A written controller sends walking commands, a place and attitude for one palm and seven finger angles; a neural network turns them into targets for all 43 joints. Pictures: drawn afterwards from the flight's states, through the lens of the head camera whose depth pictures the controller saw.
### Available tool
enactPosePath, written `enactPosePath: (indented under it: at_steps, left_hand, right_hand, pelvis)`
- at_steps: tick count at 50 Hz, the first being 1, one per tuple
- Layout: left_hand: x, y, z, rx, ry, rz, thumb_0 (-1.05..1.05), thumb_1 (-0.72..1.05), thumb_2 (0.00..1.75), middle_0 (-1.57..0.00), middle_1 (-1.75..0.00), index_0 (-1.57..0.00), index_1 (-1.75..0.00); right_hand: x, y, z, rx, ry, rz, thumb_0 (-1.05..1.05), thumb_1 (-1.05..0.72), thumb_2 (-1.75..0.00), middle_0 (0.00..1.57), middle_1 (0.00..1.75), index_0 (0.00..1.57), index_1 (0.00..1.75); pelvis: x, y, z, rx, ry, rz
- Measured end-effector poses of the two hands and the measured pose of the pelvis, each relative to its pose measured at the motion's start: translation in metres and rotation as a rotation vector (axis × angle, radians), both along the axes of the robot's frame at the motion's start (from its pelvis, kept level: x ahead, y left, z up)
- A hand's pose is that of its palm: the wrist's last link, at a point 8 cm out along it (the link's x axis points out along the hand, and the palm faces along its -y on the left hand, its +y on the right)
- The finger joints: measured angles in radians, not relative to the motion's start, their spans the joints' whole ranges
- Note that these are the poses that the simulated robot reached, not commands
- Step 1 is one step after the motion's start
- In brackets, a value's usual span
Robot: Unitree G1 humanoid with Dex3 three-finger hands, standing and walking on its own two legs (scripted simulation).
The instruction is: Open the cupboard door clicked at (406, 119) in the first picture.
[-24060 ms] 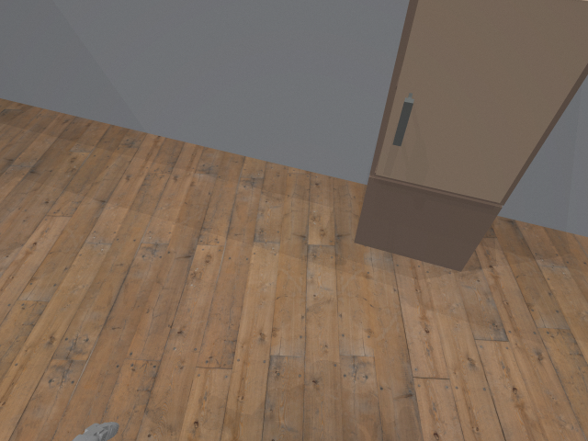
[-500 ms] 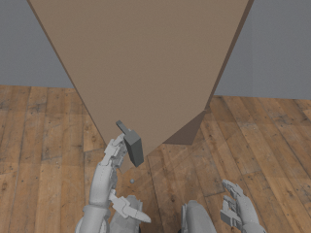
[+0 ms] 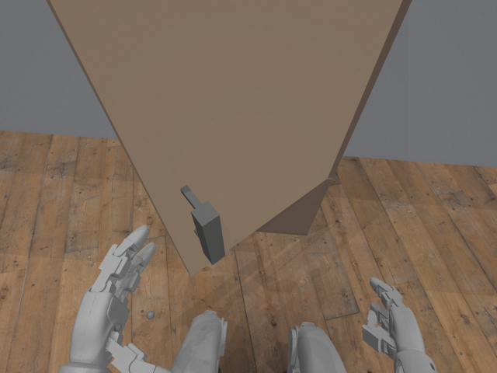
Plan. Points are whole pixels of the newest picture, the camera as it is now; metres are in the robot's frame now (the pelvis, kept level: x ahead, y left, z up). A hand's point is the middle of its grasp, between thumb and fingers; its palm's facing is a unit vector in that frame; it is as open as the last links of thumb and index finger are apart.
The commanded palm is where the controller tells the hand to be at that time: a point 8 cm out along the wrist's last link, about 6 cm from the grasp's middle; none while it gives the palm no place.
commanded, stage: slide the hand sideways off the handle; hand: left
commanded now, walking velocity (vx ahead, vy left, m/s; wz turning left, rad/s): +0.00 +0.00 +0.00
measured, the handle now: (202, 225) +0.32 +0.10 +0.06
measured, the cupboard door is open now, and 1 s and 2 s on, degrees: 43 43 43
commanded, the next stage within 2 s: draw the hand back to the body in 0.10 s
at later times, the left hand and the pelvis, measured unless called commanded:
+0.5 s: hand (101, 311) +0.18 +0.18 +0.12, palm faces +0.00 -1.00 -0.06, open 16.3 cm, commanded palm +0.15 +0.23 +0.12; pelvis +0.00 +0.02 +0.04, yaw +0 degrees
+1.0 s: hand out of the picture +0.19 +0.25 +0.20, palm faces +0.27 -0.87 -0.40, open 13.9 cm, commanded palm +0.16 +0.29 +0.24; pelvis +0.03 +0.03 +0.11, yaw +0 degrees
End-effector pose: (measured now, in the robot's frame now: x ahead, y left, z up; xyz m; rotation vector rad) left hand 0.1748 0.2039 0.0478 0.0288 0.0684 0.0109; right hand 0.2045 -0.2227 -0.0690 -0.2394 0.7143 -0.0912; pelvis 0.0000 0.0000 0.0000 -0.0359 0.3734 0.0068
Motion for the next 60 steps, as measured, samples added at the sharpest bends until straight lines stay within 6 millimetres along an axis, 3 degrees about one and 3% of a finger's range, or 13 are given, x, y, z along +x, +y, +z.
enactPosePath:
  at_steps: [8,14,18,23,31,37,43,48,54,60]
  left_hand:
    - [-0.013,0.002,0.004,-0.03,0.005,-0.056,-0.01,-0.5,0.3,-0.15,-0.3,-0.16,-0.3]
    - [-0.009,0.001,0.003,-0.03,-0.007,-0.069,-0.01,-0.5,0.3,-0.15,-0.3,-0.16,-0.3]
    - [-0.005,0.012,0.033,0.019,-0.062,-0.057,-0.01,-0.5,0.3,-0.16,-0.3,-0.16,-0.3]
    - [-0.008,0.025,0.074,0.046,-0.063,-0.023,-0.01,-0.5,0.3,-0.15,-0.3,-0.16,-0.3]
    - [-0.018,0.038,0.09,0.024,0.025,-0.012,-0.01,-0.5,0.3,-0.15,-0.3,-0.16,-0.3]
    - [-0.016,0.053,0.128,0.094,-0.075,0.007,-0.01,-0.45,0.32,-0.16,-0.3,-0.16,-0.3]
    - [-0.018,0.065,0.154,0.28,0.06,0.169,-0.01,-0.31,0.38,-0.16,-0.3,-0.16,-0.3]
    - [-0.02,0.077,0.168,0.352,0.12,0.261,0.0,-0.16,0.45,-0.17,-0.3,-0.17,-0.3]
    - [-0.011,0.093,0.198,0.401,0.048,0.359,0.0,0.05,0.54,-0.18,-0.3,-0.18,-0.3]
    - [0.002,0.096,0.235,0.429,-0.087,0.383,0.0,0.25,0.63,-0.19,-0.3,-0.19,-0.3]
  right_hand:
    - [-0.006,0.005,0.0,0.0,-0.019,-0.013,0.02,-0.9,-0.89,0.21,0.3,0.2,0.3]
    - [-0.013,0.011,0.0,-0.009,-0.031,-0.009,0.02,-0.9,-0.89,0.21,0.3,0.2,0.3]
    - [-0.02,0.018,0.006,0.011,-0.017,-0.022,0.02,-0.9,-0.89,0.21,0.3,0.2,0.3]
    - [-0.029,0.027,0.029,0.052,-0.007,-0.048,0.02,-0.9,-0.89,0.21,0.3,0.21,0.3]
    - [-0.03,0.023,0.073,0.016,-0.057,-0.063,0.02,-0.9,-0.89,0.21,0.3,0.21,0.3]
    - [-0.02,0.016,0.096,-0.012,-0.103,-0.068,0.02,-0.9,-0.89,0.21,0.3,0.21,0.3]
    - [-0.01,0.023,0.117,0.012,-0.127,-0.099,0.02,-0.9,-0.89,0.2,0.3,0.2,0.3]
    - [-0.007,0.032,0.123,0.036,-0.118,-0.082,0.02,-0.9,-0.89,0.2,0.3,0.2,0.3]
    - [-0.006,0.037,0.125,0.039,-0.098,-0.042,0.02,-0.9,-0.89,0.21,0.3,0.21,0.3]
    - [-0.003,0.033,0.131,0.042,-0.106,-0.037,0.02,-0.9,-0.89,0.21,0.3,0.21,0.3]
  pelvis:
    - [-0.005,0.006,-0.002,-0.008,-0.007,0.001]
    - [-0.01,0.011,-0.006,-0.014,-0.01,0.0]
    - [-0.011,0.013,0.002,-0.018,-0.035,0.003]
    - [-0.007,0.018,0.028,-0.02,-0.078,0.006]
    - [0.004,0.021,0.059,-0.017,-0.135,0.012]
    - [0.012,0.022,0.072,-0.022,-0.176,0.014]
    - [0.023,0.026,0.094,-0.009,-0.224,0.003]
    - [0.029,0.027,0.108,0.002,-0.263,-0.003]
    - [0.034,0.026,0.119,0.008,-0.308,0.002]
    - [0.04,0.024,0.128,0.015,-0.345,-0.005]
